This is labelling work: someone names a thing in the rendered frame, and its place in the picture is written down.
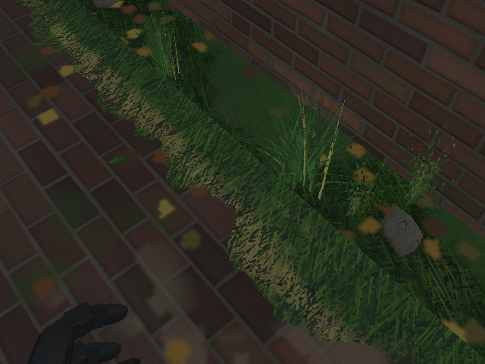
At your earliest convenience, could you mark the left robot hand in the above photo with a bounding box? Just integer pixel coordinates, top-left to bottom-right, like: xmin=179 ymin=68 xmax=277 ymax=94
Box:
xmin=27 ymin=302 xmax=140 ymax=364

